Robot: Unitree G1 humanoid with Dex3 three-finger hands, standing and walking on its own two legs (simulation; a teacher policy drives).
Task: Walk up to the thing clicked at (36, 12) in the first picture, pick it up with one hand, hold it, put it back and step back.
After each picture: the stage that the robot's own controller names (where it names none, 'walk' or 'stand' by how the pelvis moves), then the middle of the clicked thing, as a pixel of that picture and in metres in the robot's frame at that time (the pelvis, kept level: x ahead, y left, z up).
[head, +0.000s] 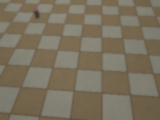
stand; (36, 13) +1.98 +0.70 -0.72
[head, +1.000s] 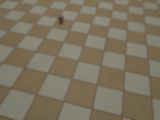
walk; (61, 19) +1.92 +0.32 -0.70
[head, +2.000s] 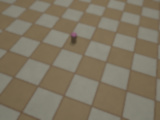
walk; (73, 38) +1.34 +0.11 -0.71
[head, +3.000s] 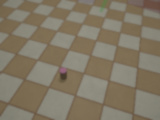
walk; (63, 73) +0.88 +0.18 -0.71
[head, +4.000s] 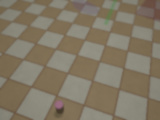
walk; (59, 107) +0.55 +0.20 -0.71
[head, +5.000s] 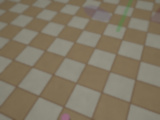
stand; out of the picture +0.45 +0.20 -0.72
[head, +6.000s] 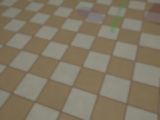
stand; out of the picture +0.43 +0.21 -0.72
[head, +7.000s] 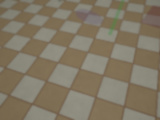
stand; out of the picture +0.42 +0.23 -0.73
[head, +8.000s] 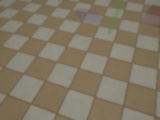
stand; out of the picture +0.41 +0.23 -0.73
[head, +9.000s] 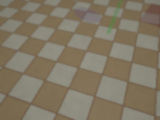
stand; out of the picture +0.41 +0.23 -0.73
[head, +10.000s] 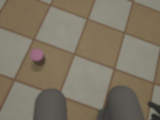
go down; (38, 57) +0.49 +0.22 -0.41
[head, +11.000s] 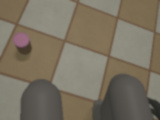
go down; (23, 44) +0.51 +0.24 -0.31
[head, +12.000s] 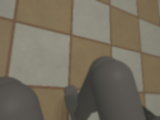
close in; out of the picture +0.49 +0.28 -0.24
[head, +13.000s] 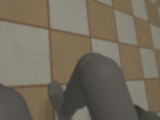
close; out of the picture +0.48 +0.31 -0.24
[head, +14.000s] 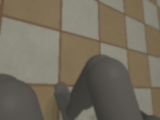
lift; out of the picture +0.45 +0.26 -0.23
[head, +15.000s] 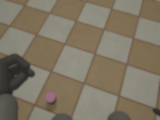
lift; (50, 98) +0.40 +0.22 -0.54
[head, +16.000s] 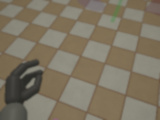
stand; out of the picture +0.37 +0.22 -0.67
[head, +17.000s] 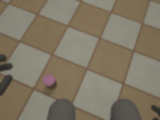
stand; (50, 82) +0.42 +0.22 -0.47
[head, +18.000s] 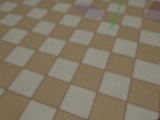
crouch; out of the picture +0.36 +0.20 -0.66
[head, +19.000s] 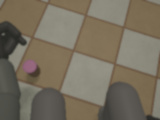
crouch; (32, 68) +0.45 +0.24 -0.38
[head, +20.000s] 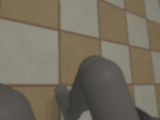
lower; out of the picture +0.41 +0.30 -0.24
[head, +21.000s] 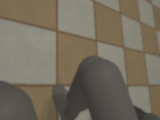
lower; out of the picture +0.41 +0.30 -0.25
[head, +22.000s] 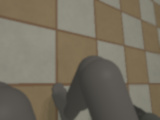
lower; out of the picture +0.42 +0.30 -0.25
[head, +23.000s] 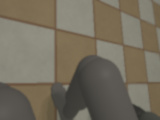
lower; out of the picture +0.42 +0.30 -0.25
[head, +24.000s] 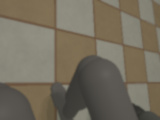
loosen; out of the picture +0.42 +0.30 -0.25
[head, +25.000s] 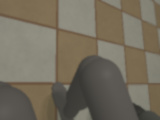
withdraw; out of the picture +0.41 +0.30 -0.25
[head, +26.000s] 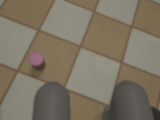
walk; (37, 62) +0.45 +0.24 -0.34
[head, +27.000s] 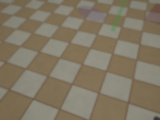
stand; out of the picture +0.38 +0.21 -0.66
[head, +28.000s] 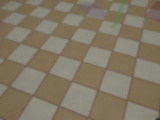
stand; out of the picture +0.38 +0.22 -0.67
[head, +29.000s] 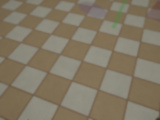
stand; out of the picture +0.38 +0.22 -0.67
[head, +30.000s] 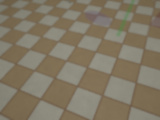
stand; out of the picture +0.40 +0.22 -0.72
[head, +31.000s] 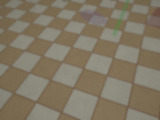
stand; out of the picture +0.36 +0.23 -0.73
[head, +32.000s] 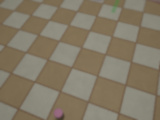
walk; (59, 114) +0.39 +0.23 -0.71
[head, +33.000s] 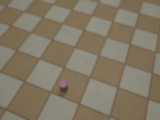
walk; (63, 86) +0.60 +0.18 -0.70
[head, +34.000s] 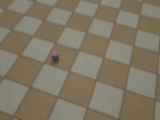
walk; (55, 56) +0.88 +0.27 -0.70
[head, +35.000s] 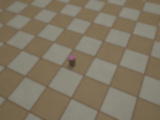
stand; (72, 60) +0.98 +0.19 -0.71
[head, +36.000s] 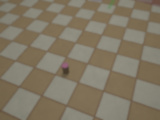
stand; (65, 68) +0.98 +0.22 -0.73
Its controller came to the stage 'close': yes
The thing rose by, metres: 0.06
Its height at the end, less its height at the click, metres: +0.00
